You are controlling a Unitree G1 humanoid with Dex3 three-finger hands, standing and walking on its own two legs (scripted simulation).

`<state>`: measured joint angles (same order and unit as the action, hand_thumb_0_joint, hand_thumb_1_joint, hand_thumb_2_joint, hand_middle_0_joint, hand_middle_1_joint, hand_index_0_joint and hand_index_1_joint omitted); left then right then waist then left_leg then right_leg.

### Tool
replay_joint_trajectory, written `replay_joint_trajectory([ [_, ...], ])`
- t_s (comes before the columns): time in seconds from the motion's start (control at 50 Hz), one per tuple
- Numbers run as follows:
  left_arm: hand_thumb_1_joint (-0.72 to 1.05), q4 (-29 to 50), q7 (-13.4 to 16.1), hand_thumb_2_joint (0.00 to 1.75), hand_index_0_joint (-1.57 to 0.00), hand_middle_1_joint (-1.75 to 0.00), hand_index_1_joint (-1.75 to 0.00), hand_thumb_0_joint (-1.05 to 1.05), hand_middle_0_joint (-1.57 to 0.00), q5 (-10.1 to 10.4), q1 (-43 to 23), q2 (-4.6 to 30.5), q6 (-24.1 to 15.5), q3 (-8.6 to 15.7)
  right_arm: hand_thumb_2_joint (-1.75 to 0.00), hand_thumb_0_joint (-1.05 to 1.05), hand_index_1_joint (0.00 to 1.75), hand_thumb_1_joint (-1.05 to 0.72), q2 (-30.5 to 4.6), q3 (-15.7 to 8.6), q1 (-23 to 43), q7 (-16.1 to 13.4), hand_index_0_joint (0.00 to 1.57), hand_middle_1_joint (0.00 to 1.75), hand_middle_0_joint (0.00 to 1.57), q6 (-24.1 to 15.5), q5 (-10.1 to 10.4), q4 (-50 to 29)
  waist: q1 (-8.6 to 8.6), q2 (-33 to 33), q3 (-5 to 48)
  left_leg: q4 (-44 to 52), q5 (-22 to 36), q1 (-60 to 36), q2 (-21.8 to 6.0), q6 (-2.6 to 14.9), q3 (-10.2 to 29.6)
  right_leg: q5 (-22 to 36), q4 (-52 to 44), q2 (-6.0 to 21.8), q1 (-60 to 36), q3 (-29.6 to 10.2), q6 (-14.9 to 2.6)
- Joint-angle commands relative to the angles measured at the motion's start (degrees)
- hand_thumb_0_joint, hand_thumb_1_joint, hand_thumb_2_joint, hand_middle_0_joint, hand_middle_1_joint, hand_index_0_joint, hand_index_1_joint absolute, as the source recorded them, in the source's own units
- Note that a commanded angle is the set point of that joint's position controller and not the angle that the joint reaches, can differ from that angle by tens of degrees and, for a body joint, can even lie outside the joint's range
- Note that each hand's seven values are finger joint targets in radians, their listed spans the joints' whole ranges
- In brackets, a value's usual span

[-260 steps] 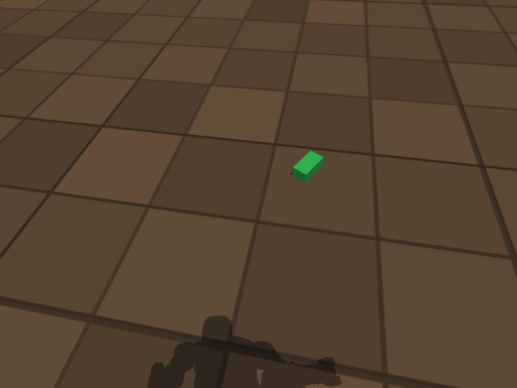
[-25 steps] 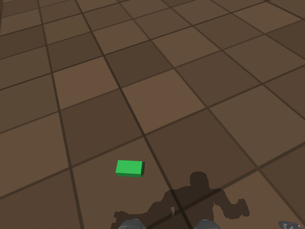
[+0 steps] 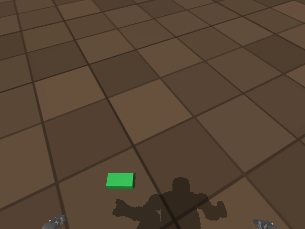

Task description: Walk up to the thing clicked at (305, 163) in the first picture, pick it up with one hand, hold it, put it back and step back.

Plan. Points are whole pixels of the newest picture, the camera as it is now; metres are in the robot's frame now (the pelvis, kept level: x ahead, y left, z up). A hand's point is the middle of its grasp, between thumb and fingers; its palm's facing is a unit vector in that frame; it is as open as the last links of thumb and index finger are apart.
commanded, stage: walk up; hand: left
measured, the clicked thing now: (120, 181) +0.48 +0.23 -0.73
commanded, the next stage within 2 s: stand in 0.88 s
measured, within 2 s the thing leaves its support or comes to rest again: neither
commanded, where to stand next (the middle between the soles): +0.10 +0.02 m, yaw -1 degrees
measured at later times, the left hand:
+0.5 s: hand out of the picture +0.08 +0.25 -0.14, palm faces -0.03 -0.94 -0.35, open 7.4 cm
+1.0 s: hand out of the picture +0.10 +0.25 -0.14, palm faces -0.02 -0.94 -0.34, open 7.4 cm
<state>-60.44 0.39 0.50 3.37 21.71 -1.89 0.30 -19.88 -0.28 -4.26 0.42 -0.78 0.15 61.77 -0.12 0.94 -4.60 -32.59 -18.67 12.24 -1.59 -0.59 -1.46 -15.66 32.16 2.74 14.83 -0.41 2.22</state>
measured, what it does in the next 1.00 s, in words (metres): stands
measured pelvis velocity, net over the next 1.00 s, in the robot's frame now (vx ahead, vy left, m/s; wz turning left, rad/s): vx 0.00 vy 0.00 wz -0.01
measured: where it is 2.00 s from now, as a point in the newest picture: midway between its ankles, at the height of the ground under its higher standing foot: outside the picture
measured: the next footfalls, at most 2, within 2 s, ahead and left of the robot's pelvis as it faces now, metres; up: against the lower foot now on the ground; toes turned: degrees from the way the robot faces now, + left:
none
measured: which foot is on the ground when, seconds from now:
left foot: down 0.00-1.00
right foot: down 0.00-1.00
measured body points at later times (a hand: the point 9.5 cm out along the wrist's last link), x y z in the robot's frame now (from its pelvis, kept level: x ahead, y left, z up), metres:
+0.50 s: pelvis +0.00 +0.00 +0.01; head +0.01 -0.01 +0.46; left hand +0.08 +0.30 -0.12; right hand +0.08 -0.31 -0.12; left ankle -0.01 +0.13 -0.73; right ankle +0.02 -0.15 -0.73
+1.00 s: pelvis +0.00 +0.00 +0.02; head +0.02 +0.00 +0.47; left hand +0.10 +0.30 -0.11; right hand +0.08 -0.31 -0.12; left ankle -0.01 +0.13 -0.73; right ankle +0.02 -0.15 -0.73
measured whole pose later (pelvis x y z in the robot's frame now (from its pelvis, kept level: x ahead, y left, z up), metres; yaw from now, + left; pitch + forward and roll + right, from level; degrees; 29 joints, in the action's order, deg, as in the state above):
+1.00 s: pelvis +0.00 +0.00 +0.02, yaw -1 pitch -2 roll +0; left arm -65.4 -0.2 -0.2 3.6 20.0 -0.7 0.9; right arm -19.8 -0.9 -4.1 0.5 -0.5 -0.7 65.5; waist -0.6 0.4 -3.3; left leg -18.9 -12.0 4.7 -1.6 -1.2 -2.4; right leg -9.7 20.2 2.5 8.3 -0.8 2.2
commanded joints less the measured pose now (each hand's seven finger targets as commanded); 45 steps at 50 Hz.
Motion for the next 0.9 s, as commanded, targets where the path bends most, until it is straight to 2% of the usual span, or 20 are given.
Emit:
replay_joint_trajectory([
  [0.0, 0.9, 1.3, 0.8, 0.9, -0.2, -0.3, -0.3, 0.0, -0.2, 0.0, -1.3, 11.5, -0.8, 2.2, -0.9, 0.0, 0.3, -0.9, -13.8, -3.3, 2.4, -1.1, 0.2, 0.3, 0.2, -0.9, 0.1, -1.6, 0.36, -3.2, 10.0, 8.2, 21.7, -3.9, -6.1, 3.13, 4.7, 19.2, -4.5, 4.1, -6.7, -3.2, -4.03],
  [0.08, 0.9, 0.0, 0.6, 0.9, -0.2, -0.3, -0.3, 0.0, -0.2, -0.3, -3.0, 11.4, -0.5, 2.0, -0.9, 0.0, 0.3, -0.9, -13.4, -3.3, 3.9, -0.9, 0.2, 0.3, 0.2, -0.8, 0.1, -0.9, 0.12, -2.5, 10.1, 10.1, 21.0, -5.4, -6.2, 2.76, 4.3, 18.7, -6.5, 4.2, -7.5, -3.0, -3.59],
  [0.12, 0.9, -0.5, 0.4, 0.9, -0.2, -0.3, -0.3, 0.0, -0.2, -0.4, -3.4, 11.7, -0.5, 1.9, -0.9, 0.0, 0.3, -0.9, -13.1, -3.1, 5.1, -0.8, 0.2, 0.3, 0.2, -0.6, 0.2, -0.8, 0.3, -1.3, 8.5, 11.2, 17.1, -4.9, -5.9, 2.5, 3.8, 17.4, -8.4, 4.4, -7.2, -3.7, -3.35],
  [0.16, 0.9, -0.7, 0.3, 0.9, -0.2, -0.3, -0.3, 0.0, -0.2, -0.6, -3.7, 11.7, -0.5, 1.9, -0.9, 0.0, 0.3, -0.9, -13.3, -3.1, 5.1, -0.7, 0.2, 0.3, 0.2, -0.6, 0.0, -0.5, 0.14, -0.7, 8.4, 11.8, 15.6, -5.6, -5.7, 2.29, 3.5, 16.8, -9.6, 4.7, -7.1, -4.1, -3.35],
  [0.22, 0.9, -1.2, 0.1, 0.9, -0.2, -0.3, -0.3, 0.0, -0.2, -0.8, -5.2, 11.6, -0.5, 2.0, -0.9, 0.0, 0.3, -0.9, -12.9, -2.9, 5.1, -0.4, 0.2, 0.3, 0.2, -0.4, -0.2, 0.1, -0.32, 0.2, 7.2, 13.4, 13.0, -5.2, -5.4, 1.95, 3.4, 14.0, -11.6, 4.7, -6.9, -4.7, -3.16],
  [0.36, 0.9, -2.1, -0.1, 0.9, -0.2, -0.3, -0.3, 0.0, -0.2, -1.0, -4.5, 11.5, -0.3, 2.3, -0.9, 0.0, 0.3, -0.9, -12.9, -2.9, 5.1, -0.2, 0.2, 0.3, 0.2, -0.3, -0.5, 0.8, 0.02, 0.0, 5.7, 15.9, 7.6, -5.9, -4.9, 1.64, 3.4, 7.1, -15.2, 4.5, -5.2, -5.3, -2.67],
  [0.38, 0.9, -2.2, -0.2, 0.9, -0.2, -0.3, -0.3, 0.0, -0.2, -1.1, -4.3, 11.6, -0.3, 2.4, -0.9, 0.0, 0.3, -0.9, -12.9, -3.0, 4.5, -0.1, 0.2, 0.3, 0.2, -0.4, -0.6, 0.9, -0.12, 0.1, 6.0, 16.0, 7.6, -6.2, -5.0, 1.68, 3.5, 6.3, -15.4, 4.4, -5.6, -5.3, -2.79],
  [0.46, 0.9, -2.4, -0.1, 0.9, -0.2, -0.3, -0.3, 0.0, -0.2, -1.2, -3.7, 11.1, -0.4, 2.5, -0.9, 0.0, 0.3, -0.9, -13.1, -3.1, 3.9, -0.2, 0.2, 0.3, 0.2, -0.5, -0.6, 1.2, -0.1, 0.1, 8.1, 16.0, 11.1, -7.2, -5.4, 1.74, 3.5, 11.4, -14.9, 4.5, -7.6, -4.5, -2.75],
  [0.52, 0.9, -2.6, 0.0, 0.9, -0.2, -0.3, -0.3, 0.0, -0.2, -1.0, -3.0, 10.8, -0.4, 2.7, -0.9, 0.0, 0.3, -0.9, -12.7, -3.1, 3.4, -0.3, 0.2, 0.3, 0.2, -0.6, -0.4, 1.1, 0.02, -0.3, 8.5, 15.7, 13.4, -7.8, -5.6, 1.6, 3.3, 12.6, -14.4, 4.4, -8.1, -4.1, -2.66],
  [0.64, 0.9, -2.4, 0.0, 0.9, -0.2, -0.3, -0.3, 0.0, -0.2, -1.2, -3.0, 10.4, -0.2, 2.7, -0.9, 0.0, 0.3, -0.9, -12.5, -3.1, 2.9, -0.4, 0.2, 0.3, 0.2, -0.4, -0.7, 1.2, -0.16, -0.6, 6.5, 16.4, 11.7, -6.2, -5.4, 1.55, 3.5, 12.0, -14.8, 4.3, -7.4, -4.0, -2.64],
  [0.72, 0.9, -2.3, 0.1, 0.9, -0.2, -0.3, -0.3, 0.0, -0.2, -1.2, -2.4, 10.3, -0.1, 2.8, -0.9, 0.0, 0.3, -0.9, -12.7, -3.2, 2.2, -0.5, 0.2, 0.3, 0.2, -0.6, -0.6, 1.3, -0.12, -0.9, 7.6, 16.6, 13.5, -7.0, -5.9, 1.71, 3.4, 14.1, -14.1, 4.4, -8.5, -3.7, -2.65],
  [0.84, 0.9, -2.4, 0.1, 0.9, -0.2, -0.3, -0.3, 0.0, -0.2, -1.2, -2.4, 10.1, 0.0, 2.7, -0.9, 0.0, 0.3, -0.9, -12.3, -3.3, 2.2, -0.6, 0.2, 0.3, 0.2, -0.6, -0.6, 0.9, -0.09, -0.8, 6.1, 16.6, 14.4, -7.1, -5.7, 1.53, 3.4, 14.0, -14.3, 4.1, -7.5, -3.7, -2.52],
  [0.86, 0.9, -1.9, 0.2, 0.9, -0.2, -0.3, -0.3, 0.0, -0.2, -0.8, -2.5, 10.5, 0.0, 2.7, -0.9, 0.0, 0.3, -0.9, -11.5, -2.9, 2.3, -0.7, 0.2, 0.3, 0.2, -0.7, -0.7, 0.5, -0.51, 0.5, 5.1, 16.9, 18.7, -6.7, -6.5, 1.09, 4.5, 17.6, -13.8, 4.4, -7.8, -4.0, -2.53],
  [0.88, 0.9, -1.8, 0.2, 0.9, -0.2, -0.3, -0.3, 0.0, -0.2, -0.7, -2.0, 10.1, 0.0, 2.7, -0.9, 0.0, 0.3, -0.9, -12.2, -3.0, 1.9, -0.7, 0.2, 0.3, 0.2, -0.7, -0.7, 0.6, -0.25, -0.2, 6.2, 16.5, 20.2, -7.3, -6.7, 1.1, 4.3, 19.2, -13.7, 4.8, -8.9, -4.0, -2.48],
])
